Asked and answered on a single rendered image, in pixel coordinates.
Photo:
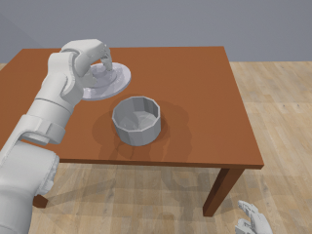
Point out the lid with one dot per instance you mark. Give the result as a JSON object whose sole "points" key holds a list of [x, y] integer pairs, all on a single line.
{"points": [[110, 85]]}

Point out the pot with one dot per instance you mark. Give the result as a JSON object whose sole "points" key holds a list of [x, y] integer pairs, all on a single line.
{"points": [[137, 120]]}

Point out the knob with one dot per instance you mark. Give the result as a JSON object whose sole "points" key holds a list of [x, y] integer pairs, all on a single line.
{"points": [[98, 71]]}

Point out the robot left upper arm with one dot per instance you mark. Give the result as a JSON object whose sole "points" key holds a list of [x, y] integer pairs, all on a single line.
{"points": [[28, 171]]}

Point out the robot right hand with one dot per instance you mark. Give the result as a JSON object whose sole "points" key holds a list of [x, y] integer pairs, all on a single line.
{"points": [[258, 224]]}

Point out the table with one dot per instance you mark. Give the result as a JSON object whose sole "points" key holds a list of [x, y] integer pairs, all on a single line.
{"points": [[204, 122]]}

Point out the left robot forearm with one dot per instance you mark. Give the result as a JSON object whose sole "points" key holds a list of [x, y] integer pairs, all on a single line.
{"points": [[52, 107]]}

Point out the robot left hand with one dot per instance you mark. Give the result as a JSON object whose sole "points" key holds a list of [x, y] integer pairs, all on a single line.
{"points": [[95, 50]]}

